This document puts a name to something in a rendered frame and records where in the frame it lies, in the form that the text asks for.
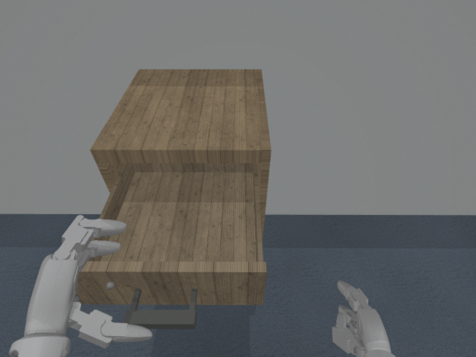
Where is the left robot hand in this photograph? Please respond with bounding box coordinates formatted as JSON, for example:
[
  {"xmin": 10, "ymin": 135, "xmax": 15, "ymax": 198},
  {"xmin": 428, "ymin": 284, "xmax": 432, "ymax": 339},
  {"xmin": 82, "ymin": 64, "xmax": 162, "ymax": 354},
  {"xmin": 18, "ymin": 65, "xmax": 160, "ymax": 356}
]
[{"xmin": 24, "ymin": 215, "xmax": 152, "ymax": 348}]

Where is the handle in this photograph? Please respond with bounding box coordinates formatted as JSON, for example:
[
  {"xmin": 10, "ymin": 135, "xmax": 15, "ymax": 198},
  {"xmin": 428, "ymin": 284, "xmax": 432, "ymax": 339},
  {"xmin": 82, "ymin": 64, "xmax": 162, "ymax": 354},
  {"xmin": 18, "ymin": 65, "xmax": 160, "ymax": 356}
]
[{"xmin": 123, "ymin": 289, "xmax": 198, "ymax": 329}]

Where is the drawer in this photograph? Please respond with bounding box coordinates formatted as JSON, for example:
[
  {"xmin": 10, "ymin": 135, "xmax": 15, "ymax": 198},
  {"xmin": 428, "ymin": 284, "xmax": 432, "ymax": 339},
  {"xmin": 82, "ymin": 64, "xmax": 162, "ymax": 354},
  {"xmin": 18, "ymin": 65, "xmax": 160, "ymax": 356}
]
[{"xmin": 77, "ymin": 163, "xmax": 267, "ymax": 305}]

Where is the left robot forearm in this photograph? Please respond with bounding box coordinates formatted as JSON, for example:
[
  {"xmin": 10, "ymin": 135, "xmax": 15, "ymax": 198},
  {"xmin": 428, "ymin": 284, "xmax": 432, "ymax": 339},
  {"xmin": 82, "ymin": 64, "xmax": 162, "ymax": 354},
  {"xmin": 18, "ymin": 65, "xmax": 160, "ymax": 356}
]
[{"xmin": 9, "ymin": 333, "xmax": 71, "ymax": 357}]

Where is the cabinet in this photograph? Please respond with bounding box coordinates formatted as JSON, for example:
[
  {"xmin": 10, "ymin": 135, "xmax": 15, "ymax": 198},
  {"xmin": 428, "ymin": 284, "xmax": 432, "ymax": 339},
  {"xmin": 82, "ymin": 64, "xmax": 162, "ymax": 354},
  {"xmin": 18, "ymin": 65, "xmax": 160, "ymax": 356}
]
[{"xmin": 90, "ymin": 69, "xmax": 271, "ymax": 243}]

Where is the right robot hand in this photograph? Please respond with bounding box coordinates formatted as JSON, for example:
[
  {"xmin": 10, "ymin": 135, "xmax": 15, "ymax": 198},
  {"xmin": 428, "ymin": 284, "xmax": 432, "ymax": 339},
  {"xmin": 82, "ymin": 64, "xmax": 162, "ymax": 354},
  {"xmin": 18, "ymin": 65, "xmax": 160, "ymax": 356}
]
[{"xmin": 332, "ymin": 280, "xmax": 391, "ymax": 357}]

